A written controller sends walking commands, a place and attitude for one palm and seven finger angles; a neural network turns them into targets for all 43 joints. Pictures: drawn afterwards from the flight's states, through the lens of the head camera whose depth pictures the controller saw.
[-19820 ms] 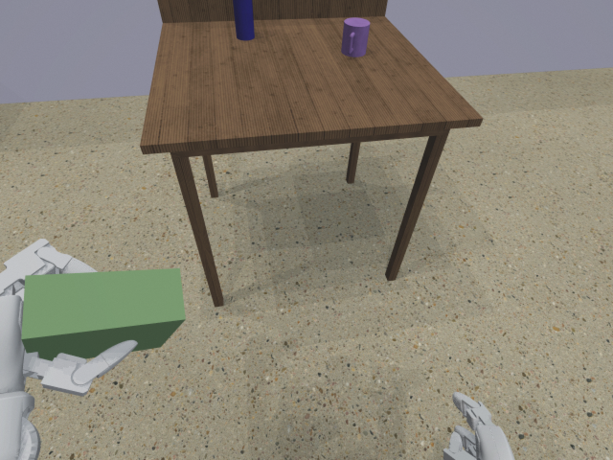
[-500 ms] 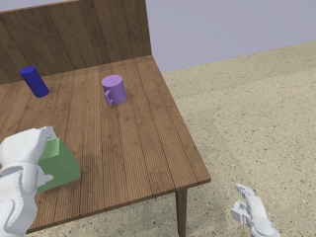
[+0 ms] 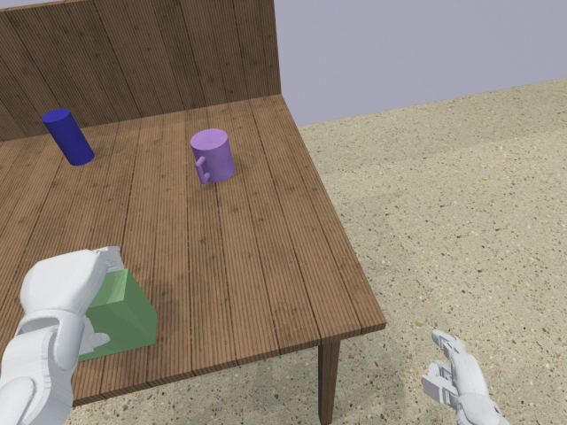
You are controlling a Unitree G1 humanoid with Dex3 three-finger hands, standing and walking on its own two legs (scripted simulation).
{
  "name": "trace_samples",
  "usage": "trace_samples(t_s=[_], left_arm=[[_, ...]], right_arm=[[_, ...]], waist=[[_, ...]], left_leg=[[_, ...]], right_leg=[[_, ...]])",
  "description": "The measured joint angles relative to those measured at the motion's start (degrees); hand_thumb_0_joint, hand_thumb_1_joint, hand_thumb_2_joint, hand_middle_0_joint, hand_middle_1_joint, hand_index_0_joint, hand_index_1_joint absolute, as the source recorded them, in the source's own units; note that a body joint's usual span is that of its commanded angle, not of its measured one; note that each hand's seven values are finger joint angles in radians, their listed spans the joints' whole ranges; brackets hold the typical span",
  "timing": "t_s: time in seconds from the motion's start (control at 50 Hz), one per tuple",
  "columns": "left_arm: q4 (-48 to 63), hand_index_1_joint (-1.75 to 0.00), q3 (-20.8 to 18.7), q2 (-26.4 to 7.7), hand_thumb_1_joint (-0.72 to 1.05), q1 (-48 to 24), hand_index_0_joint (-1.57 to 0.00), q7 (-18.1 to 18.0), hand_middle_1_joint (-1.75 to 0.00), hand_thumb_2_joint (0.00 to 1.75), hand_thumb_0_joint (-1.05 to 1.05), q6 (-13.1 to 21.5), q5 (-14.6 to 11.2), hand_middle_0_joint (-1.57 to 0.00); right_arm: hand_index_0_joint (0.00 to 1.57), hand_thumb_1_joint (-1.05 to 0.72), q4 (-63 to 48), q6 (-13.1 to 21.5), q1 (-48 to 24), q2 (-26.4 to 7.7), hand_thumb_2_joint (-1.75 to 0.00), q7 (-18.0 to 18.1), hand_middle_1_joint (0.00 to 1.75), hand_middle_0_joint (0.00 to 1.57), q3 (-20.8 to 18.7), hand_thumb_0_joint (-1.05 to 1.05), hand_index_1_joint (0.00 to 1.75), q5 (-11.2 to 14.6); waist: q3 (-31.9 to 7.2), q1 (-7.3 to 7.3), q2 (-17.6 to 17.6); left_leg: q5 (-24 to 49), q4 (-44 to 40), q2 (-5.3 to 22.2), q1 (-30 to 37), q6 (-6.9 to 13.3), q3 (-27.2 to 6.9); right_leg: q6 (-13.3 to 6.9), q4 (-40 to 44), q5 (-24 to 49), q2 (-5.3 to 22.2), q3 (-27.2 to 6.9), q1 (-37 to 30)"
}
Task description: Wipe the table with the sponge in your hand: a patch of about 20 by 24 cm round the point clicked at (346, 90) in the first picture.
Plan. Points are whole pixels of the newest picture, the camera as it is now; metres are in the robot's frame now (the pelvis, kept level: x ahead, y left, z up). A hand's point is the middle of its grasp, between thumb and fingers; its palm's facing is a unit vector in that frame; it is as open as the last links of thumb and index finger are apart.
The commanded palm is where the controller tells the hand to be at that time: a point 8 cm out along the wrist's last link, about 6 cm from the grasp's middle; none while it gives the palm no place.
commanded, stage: lower the sponge onto the table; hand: left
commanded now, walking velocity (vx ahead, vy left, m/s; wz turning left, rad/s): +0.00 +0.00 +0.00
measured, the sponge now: (104, 324) +0.21 +0.31 +0.03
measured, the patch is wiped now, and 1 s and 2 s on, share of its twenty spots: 0.00 0.20 0.25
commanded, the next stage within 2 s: wipe forward along the first lane in 0.10 s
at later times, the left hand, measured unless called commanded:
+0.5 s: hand (103, 278) +0.26 +0.31 +0.08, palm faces -0.05 -0.06 -1.00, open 9.4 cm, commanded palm +0.24 +0.31 +0.12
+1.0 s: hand (108, 256) +0.29 +0.33 +0.08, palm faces -0.11 -0.01 -0.99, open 9.5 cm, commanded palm +0.29 +0.33 +0.11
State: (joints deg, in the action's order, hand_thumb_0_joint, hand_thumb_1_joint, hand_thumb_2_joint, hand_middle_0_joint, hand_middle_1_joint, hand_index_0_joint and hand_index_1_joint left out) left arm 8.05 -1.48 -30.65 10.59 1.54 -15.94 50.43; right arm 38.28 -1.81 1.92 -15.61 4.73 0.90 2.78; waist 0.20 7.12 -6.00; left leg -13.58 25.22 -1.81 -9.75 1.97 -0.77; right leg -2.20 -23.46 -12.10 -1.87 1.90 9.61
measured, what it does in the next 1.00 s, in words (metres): stands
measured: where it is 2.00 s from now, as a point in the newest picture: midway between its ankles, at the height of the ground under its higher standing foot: outside the picture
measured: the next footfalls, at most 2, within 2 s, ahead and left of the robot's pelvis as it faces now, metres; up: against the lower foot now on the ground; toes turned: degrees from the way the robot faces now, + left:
none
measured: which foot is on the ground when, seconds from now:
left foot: down 0.00-1.00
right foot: down 0.00-1.00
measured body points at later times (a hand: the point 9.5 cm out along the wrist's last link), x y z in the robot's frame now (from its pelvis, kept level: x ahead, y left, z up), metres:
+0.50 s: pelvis +0.00 +0.00 +0.00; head +0.00 -0.04 +0.45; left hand +0.25 +0.31 +0.14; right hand +0.23 -0.22 -0.10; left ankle +0.00 +0.10 -0.74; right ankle +0.01 -0.10 -0.74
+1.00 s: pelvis -0.02 -0.02 -0.01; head +0.01 -0.06 +0.44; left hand +0.29 +0.32 +0.14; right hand +0.16 -0.27 -0.13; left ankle +0.00 +0.10 -0.74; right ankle +0.01 -0.10 -0.74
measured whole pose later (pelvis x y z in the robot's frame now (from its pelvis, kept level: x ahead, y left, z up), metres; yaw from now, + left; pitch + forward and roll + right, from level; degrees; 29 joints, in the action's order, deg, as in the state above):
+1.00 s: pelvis -0.02 -0.02 -0.01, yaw +1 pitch +4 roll +0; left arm -25.6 -3.0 -35.4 -15.9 1.6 -5.0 52.5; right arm 41.3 -3.1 7.8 -17.2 5.6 -0.3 5.1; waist -1.9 4.5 -5.2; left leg -13.9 30.1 -0.6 -20.1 0.8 -2.1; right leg -4.0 -28.2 -12.5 -3.1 3.4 19.7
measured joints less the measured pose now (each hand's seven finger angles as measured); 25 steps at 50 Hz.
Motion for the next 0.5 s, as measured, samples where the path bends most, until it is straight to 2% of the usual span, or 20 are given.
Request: trace_samples(t_s=[0.08, 0.16, 0.28, 0.44, 0.5], left_arm=[[0.16, -1.41, 1.37, 0.30, -0.46, -0.38, -0.81, -0.36, -1.42, 1.05, 0.00, 2.78, 0.30, -0.80], [-0.11, -1.41, 1.20, 0.54, -0.47, -0.45, -0.82, -1.07, -1.41, 1.05, 0.00, 3.02, 0.60, -0.81], [-1.63, -1.40, 0.89, 1.10, -0.47, -1.43, -0.83, -2.76, -1.41, 1.05, 0.00, 1.77, 0.26, -0.81], [-9.14, -1.39, 1.65, 0.31, -0.48, -9.58, -0.84, -1.00, -1.40, 1.06, 0.00, -0.08, 0.92, -0.82], [-12.44, -1.38, 1.86, -0.09, -0.49, -12.54, -0.84, 0.15, -1.39, 1.06, 0.00, 0.31, 1.22, -0.83]], right_arm=[[0.20, -0.91, 0.27, 0.10, 0.37, 0.56, -0.90, -0.17, 0.30, 0.20, -0.01, 0.01, 0.30, -0.15], [0.20, -0.91, 0.40, -0.48, 0.26, 1.09, -0.90, -0.54, 0.30, 0.20, 0.20, 0.01, 0.30, -0.01], [0.20, -0.91, 0.88, -1.36, 0.23, 1.09, -0.90, -0.71, 0.30, 0.21, 0.40, 0.01, 0.30, 0.18], [0.20, -0.91, 1.80, -1.84, -0.13, 0.41, -0.90, 0.26, 0.30, 0.21, 0.66, 0.01, 0.30, 1.08], [0.20, -0.91, 1.81, -1.72, 0.16, 0.07, -0.90, 0.49, 0.30, 0.21, 0.61, 0.01, 0.30, 1.25]], waist=[[-0.45, 0.14, 0.32], [-0.33, 0.24, 0.51], [-0.67, 0.19, 0.26], [-0.71, -0.23, 0.46], [-0.91, -0.58, 0.42]], left_leg=[[-0.08, 0.03, -0.12, -0.17, 0.05, -0.02], [0.00, -0.21, -0.07, -0.19, 0.04, 0.40], [0.13, -0.20, -0.10, -0.83, 0.05, 0.43], [0.52, 0.20, -0.08, -2.45, -0.21, -0.29], [0.63, 0.39, -0.07, -3.21, -0.33, -0.58]], right_leg=[[0.12, -0.04, -0.09, 0.12, 0.00, 0.16], [0.10, -0.09, 0.02, 0.07, -0.42, 0.44], [0.16, -0.14, 0.11, 0.09, -0.47, 1.11], [-0.15, -0.56, 0.24, 0.08, 0.28, 2.53], [-0.27, -0.79, 0.22, 0.08, 0.57, 3.23]])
